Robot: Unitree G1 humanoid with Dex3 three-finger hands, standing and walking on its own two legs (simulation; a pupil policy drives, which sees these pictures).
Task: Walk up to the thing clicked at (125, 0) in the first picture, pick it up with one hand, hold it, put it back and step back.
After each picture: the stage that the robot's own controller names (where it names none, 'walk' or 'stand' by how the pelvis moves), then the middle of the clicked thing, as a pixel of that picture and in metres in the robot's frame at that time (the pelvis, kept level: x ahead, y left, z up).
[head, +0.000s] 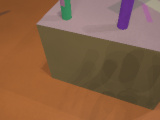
stand; (126, 9) +0.89 -0.24 -0.01
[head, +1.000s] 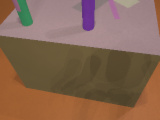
walk; (88, 8) +0.82 +0.02 +0.02
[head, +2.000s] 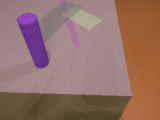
stand; (35, 44) +0.53 +0.23 +0.02
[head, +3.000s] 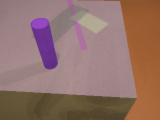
stand; (46, 46) +0.55 +0.19 -0.01
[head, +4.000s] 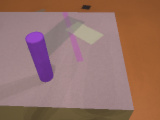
stand; (41, 59) +0.51 +0.21 -0.01
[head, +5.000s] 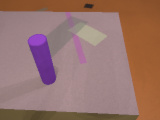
stand; (44, 62) +0.49 +0.19 -0.01
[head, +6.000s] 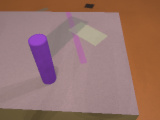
stand; (44, 61) +0.49 +0.19 -0.01
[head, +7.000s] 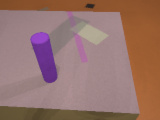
stand; (45, 60) +0.50 +0.19 -0.01
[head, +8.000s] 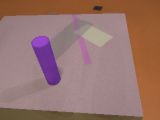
rise first; (47, 63) +0.49 +0.21 -0.01
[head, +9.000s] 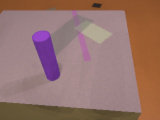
go down; (48, 58) +0.51 +0.21 -0.01
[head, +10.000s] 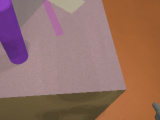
go down; (10, 35) +0.51 +0.20 +0.05
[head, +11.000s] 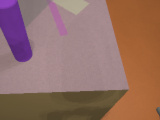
go down; (15, 33) +0.52 +0.20 +0.06
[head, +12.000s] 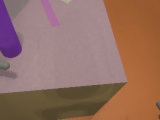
close in; (0, 26) +0.51 +0.21 +0.08
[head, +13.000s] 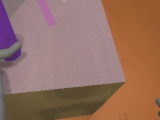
close; out of the picture +0.50 +0.20 +0.09
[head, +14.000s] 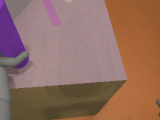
lift; (6, 38) +0.47 +0.19 +0.09
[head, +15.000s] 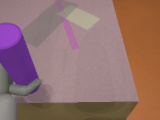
lift; (20, 66) +0.35 +0.19 +0.14
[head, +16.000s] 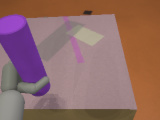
hold; (28, 62) +0.33 +0.17 +0.20
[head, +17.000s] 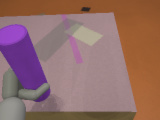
hold; (28, 69) +0.32 +0.17 +0.17
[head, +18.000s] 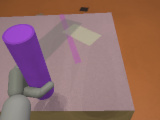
crouch; (34, 68) +0.33 +0.16 +0.16
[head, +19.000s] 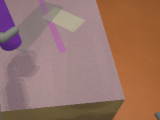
lower; out of the picture +0.50 +0.22 +0.21
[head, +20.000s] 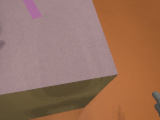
lower; out of the picture +0.53 +0.23 +0.10
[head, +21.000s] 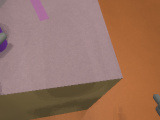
lower; out of the picture +0.52 +0.22 +0.09
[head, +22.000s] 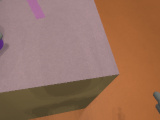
lower; out of the picture +0.52 +0.22 +0.10
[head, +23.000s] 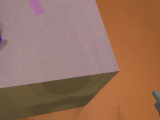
lower; out of the picture +0.53 +0.22 +0.10
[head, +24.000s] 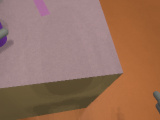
open; out of the picture +0.53 +0.22 +0.10
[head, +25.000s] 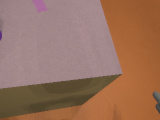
sink last; out of the picture +0.52 +0.23 +0.10
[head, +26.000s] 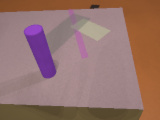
sink last; (42, 54) +0.51 +0.22 +0.04
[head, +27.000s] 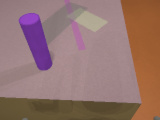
stand; (38, 45) +0.52 +0.21 +0.05
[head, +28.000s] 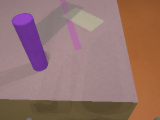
stand; (32, 45) +0.51 +0.23 +0.05
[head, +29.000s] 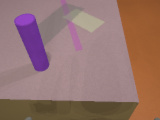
stand; (34, 46) +0.52 +0.22 +0.05
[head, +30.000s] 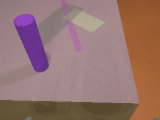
stand; (34, 46) +0.51 +0.22 +0.05
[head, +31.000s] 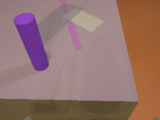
stand; (34, 45) +0.52 +0.22 +0.06
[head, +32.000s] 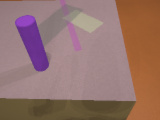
stand; (34, 46) +0.53 +0.22 +0.04
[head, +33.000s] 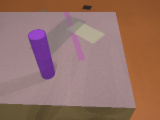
walk; (43, 56) +0.53 +0.21 -0.01
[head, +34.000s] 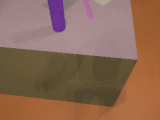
walk; (56, 8) +0.74 +0.14 +0.02
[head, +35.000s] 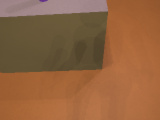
walk; out of the picture +1.04 +0.29 +0.02
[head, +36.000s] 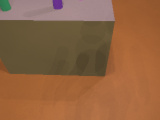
stand; out of the picture +1.12 +0.22 +0.00
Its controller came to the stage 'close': yes
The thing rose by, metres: 0.20
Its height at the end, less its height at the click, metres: +0.00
